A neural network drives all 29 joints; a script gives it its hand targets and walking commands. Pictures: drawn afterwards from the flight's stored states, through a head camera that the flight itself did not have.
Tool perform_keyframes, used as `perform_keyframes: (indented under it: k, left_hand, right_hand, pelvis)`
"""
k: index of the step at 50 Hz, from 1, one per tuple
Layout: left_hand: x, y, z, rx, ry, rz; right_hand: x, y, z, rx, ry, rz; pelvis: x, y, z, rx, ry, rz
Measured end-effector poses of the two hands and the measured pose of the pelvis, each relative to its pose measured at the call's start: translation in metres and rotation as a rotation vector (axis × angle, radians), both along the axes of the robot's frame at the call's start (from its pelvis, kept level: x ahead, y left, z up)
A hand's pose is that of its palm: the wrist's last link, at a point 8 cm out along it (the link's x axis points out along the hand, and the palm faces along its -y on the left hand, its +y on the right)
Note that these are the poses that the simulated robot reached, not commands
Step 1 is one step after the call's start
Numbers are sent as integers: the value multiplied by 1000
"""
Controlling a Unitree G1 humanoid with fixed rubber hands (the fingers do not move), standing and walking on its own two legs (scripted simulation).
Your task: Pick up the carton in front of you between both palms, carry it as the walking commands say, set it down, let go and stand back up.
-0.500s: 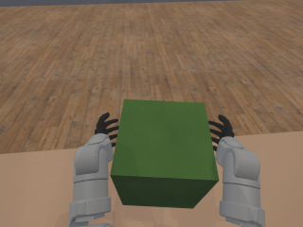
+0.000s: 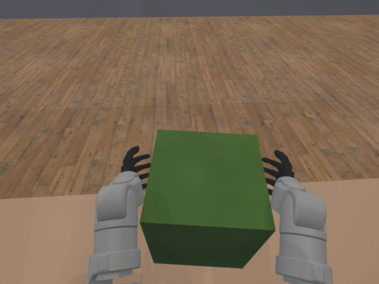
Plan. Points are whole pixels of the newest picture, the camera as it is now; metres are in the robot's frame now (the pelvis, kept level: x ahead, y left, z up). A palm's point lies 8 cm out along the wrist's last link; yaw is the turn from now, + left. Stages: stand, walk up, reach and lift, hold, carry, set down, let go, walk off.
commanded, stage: carry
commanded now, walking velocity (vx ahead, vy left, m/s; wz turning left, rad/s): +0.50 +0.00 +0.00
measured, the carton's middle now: (202, 202) +0.31 +0.01 +0.04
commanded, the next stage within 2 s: none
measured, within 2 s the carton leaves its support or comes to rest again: neither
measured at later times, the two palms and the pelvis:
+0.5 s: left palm (145, 133) +0.51 +0.17 +0.07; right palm (255, 137) +0.50 -0.14 +0.08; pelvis +0.19 +0.02 -0.02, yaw +1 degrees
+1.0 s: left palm (162, 94) +0.80 +0.17 +0.04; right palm (241, 96) +0.82 -0.14 +0.03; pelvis +0.49 +0.00 -0.05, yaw +0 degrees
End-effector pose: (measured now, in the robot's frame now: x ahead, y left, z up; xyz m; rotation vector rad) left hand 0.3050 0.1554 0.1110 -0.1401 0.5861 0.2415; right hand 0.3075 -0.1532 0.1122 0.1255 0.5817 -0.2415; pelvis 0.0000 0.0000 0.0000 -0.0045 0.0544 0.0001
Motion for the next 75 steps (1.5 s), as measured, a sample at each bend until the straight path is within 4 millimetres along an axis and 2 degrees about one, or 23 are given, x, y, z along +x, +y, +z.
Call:
perform_keyframes:
  k: [6, 10, 13, 16, 21, 26, 30, 32, 37, 41, 48, 53, 58, 60, 63, 66, 70, 75]
  left_hand:
    - [32, 19, -7, 1, 3, 15]
    - [65, 30, -18, 18, 14, -2]
    - [88, 30, -26, 6, 45, -18]
    - [113, 26, -30, -26, 43, -13]
    - [162, 22, -33, -4, 7, -8]
    - [222, 14, -43, 11, -5, -9]
    - [278, 8, -58, 32, -31, 14]
    - [300, 11, -69, 57, -19, 34]
    - [332, 15, -97, 2, 83, 64]
    - [369, 14, -99, -9, 87, 76]
    - [466, 10, -77, 8, 9, 35]
    - [542, 18, -71, 18, -51, 17]
    - [624, 37, -92, 37, -92, 7]
    - [652, 41, -106, 49, -60, -10]
    - [684, 40, -120, 23, 7, -26]
    - [715, 38, -129, -29, 46, -22]
    - [757, 40, -132, -43, 48, -18]
    - [818, 43, -129, -28, 19, -11]
  right_hand:
    - [40, 17, -1, -30, 1, 12]
    - [68, 28, -14, -28, 12, -3]
    - [82, 29, -27, 3, 43, -23]
    - [100, 28, -31, 33, 36, -24]
    - [148, 22, -28, 30, -2, -17]
    - [210, 14, -39, 33, -12, -11]
    - [274, 8, -62, 28, -34, 14]
    - [306, 9, -76, 12, -20, 43]
    - [357, 17, -101, 25, 88, 74]
    - [399, 16, -103, 20, 93, 77]
    - [483, 11, -85, 15, 14, 32]
    - [553, 16, -78, -11, -47, 13]
    - [633, 33, -92, -39, -92, 7]
    - [656, 37, -104, -35, -63, 0]
    - [678, 39, -121, 11, 4, -12]
    - [701, 40, -130, 43, 40, -20]
    - [746, 44, -130, 57, 40, -12]
    - [812, 46, -123, 43, 12, 0]
  pelvis:
    - [31, 11, -4, 6, 20, 1]
    - [57, 23, -10, 7, 34, 0]
    - [76, 31, -7, -18, 46, 16]
    - [97, 34, -4, -28, 48, 21]
    - [143, 32, -6, -18, 41, 21]
    - [207, 21, -19, 4, 37, 21]
    - [269, 9, -48, 34, 13, 40]
    - [291, 5, -58, 14, 15, 28]
    - [340, -7, -53, 25, 14, 38]
    - [380, -10, -47, 32, 17, 36]
    - [465, -1, -43, 36, 32, 12]
    - [538, 12, -57, 14, 32, 8]
    - [618, 29, -97, -15, 13, -7]
    - [639, 34, -104, 4, 21, 7]
    - [668, 43, -102, -8, 22, 8]
    - [698, 48, -96, -13, 24, 6]
    - [742, 50, -91, -18, 23, 6]
    - [805, 47, -90, -18, 27, 8]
